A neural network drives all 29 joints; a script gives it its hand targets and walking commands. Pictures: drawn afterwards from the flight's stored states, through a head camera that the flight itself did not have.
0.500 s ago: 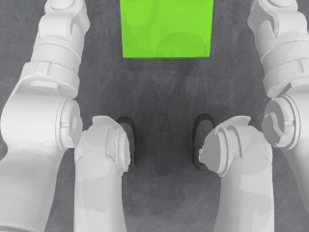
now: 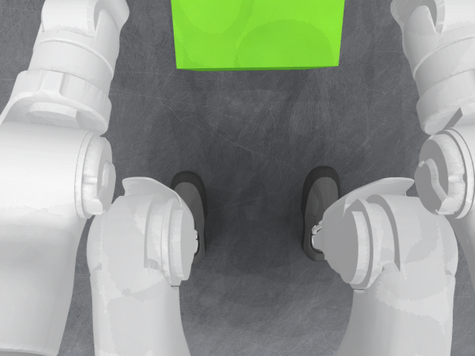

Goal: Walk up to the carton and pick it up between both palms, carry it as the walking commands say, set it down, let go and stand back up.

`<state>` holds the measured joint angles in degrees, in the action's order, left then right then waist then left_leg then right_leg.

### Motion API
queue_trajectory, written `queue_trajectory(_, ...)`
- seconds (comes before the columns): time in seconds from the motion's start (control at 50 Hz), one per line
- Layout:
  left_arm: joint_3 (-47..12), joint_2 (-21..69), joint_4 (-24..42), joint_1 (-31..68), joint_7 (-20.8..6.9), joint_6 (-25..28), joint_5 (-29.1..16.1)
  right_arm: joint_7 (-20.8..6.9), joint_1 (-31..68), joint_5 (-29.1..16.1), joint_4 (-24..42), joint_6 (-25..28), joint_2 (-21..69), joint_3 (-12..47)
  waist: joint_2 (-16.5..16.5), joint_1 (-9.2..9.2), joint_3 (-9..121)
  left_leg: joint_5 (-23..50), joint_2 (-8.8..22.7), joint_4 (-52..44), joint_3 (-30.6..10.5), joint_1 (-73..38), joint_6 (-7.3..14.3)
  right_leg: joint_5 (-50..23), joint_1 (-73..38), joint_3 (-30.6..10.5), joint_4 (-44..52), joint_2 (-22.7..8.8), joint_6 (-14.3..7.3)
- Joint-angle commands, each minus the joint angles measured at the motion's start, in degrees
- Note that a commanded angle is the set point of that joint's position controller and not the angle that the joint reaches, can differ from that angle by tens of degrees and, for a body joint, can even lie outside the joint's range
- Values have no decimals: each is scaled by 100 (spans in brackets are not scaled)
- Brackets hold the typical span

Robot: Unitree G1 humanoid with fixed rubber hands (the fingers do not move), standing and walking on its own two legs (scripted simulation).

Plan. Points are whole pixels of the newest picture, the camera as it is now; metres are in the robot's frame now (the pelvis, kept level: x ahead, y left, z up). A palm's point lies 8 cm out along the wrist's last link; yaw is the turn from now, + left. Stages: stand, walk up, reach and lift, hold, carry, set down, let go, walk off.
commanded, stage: reach and lift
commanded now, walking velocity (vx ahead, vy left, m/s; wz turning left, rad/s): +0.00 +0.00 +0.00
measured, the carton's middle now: out of the picture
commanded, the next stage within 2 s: none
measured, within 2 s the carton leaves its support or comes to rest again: leaves its support in 1.30 s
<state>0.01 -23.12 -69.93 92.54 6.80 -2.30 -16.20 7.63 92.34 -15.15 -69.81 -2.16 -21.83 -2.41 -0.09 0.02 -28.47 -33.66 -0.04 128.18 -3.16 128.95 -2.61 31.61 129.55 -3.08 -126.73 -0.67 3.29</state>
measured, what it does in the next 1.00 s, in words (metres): stands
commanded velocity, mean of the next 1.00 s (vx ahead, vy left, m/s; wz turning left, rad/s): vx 0.00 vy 0.00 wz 0.00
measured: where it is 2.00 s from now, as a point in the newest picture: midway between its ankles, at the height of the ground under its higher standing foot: (254, 230)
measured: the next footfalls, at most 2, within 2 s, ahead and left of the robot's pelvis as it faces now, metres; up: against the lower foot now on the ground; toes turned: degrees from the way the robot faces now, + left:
none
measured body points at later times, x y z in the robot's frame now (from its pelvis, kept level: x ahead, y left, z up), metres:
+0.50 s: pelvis +0.00 +0.00 +0.01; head +0.39 +0.01 +0.21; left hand +0.57 +0.15 -0.19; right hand +0.57 -0.14 -0.19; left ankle +0.11 +0.13 -0.33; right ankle +0.12 -0.14 -0.33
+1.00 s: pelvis +0.01 +0.00 -0.01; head +0.39 +0.01 +0.22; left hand +0.58 +0.15 -0.19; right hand +0.58 -0.14 -0.19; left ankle +0.11 +0.13 -0.33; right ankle +0.12 -0.14 -0.33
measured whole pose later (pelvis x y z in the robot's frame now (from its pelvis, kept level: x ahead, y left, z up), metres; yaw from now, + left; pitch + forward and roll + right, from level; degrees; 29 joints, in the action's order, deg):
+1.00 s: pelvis +0.01 +0.00 -0.01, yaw +0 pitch +35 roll -1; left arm 12.9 -16.6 -62.5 88.9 1.3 -10.2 -1.4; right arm 1.9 89.9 -0.4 -63.9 -11.1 -15.6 -14.4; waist 0.1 0.1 -24.9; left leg -35.3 -0.6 130.2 -3.5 130.2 -2.8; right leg 33.4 130.8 -3.4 -128.9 0.2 3.4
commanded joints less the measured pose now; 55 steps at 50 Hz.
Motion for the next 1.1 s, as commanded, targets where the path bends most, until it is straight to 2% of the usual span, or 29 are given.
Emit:
queue_trajectory(0.0, 85, -578, 447, 1488, -25, 97, 40, -30, 1492, 53, 468, 89, -582, -105, -23, -19, 7527, 2026, -193, -1049, 585, -3329, -35, -1928, -3739, 646, 800, 268, -8)
queue_trajectory(0.18, 176, -231, 449, 1573, -110, 62, 282, -155, 1546, 310, 415, 43, -320, -324, -68, -32, 7048, 1803, -264, -1191, 538, -3241, -17, -1651, -3458, 682, 914, 327, -23)
queue_trajectory(0.34, 360, 24, 670, 1773, -77, 30, 616, -125, 1723, 629, 569, 31, -154, -538, -99, -50, 7110, 1789, -366, -1184, 557, -3522, -46, -1657, -3721, 725, 908, 440, -6)
queue_trajectory(0.42, 263, 506, 737, 1878, -153, 17, 639, -165, 1817, 747, 701, 39, 186, -511, -101, -165, 7012, 1833, -434, -1165, 566, -3529, -54, -1736, -3852, 729, 921, 488, -22)
queue_trajectory(0.52, 65, 2040, 852, 2247, -553, -80, 805, -593, 2187, 894, 787, -76, 1850, -323, -76, -140, 6636, 1723, -530, -1153, 582, -3363, -18, -1644, -3696, 739, 884, 572, -78)
queue_trajectory(0.58, -66, 3853, 987, 2662, -1090, -258, 1001, -1131, 2524, 1063, 974, -267, 3745, -121, -72, -183, 6406, 1623, -620, -1079, 608, -3179, 3, -1565, -3530, 770, 816, 640, -139)
queue_trajectory(0.62, -53, 4734, 1078, 2693, -1398, -409, 1121, -1443, 2493, 1156, 1077, -435, 4623, -53, -59, -183, 6232, 1533, -666, -1038, 660, -3022, 24, -1459, -3401, 817, 768, 687, -169)
queue_trajectory(0.7, -84, 5435, 1263, 2479, -1727, -602, 1178, -1775, 2235, 1182, 1179, -615, 5339, -73, -119, -123, 6090, 1488, -689, -963, 699, -2879, 88, -1355, -3136, 888, 663, 738, -213)
queue_trajectory(0.84, -87, 5949, 1389, 2173, -1957, -719, 1112, -1949, 2042, 1110, 1381, -723, 5870, -43, -77, -108, 6020, 1642, -697, -845, 716, -2566, 159, -1518, -2943, 863, 599, 739, -254)
queue_trajectory(1.08, -298, 6170, 1647, 2220, -1947, -692, 935, -1909, 2169, 827, 1577, -687, 6107, 266, -88, -55, 6521, 1999, -709, -831, 721, -2519, 186, -2006, -3108, 806, 539, 750, -250)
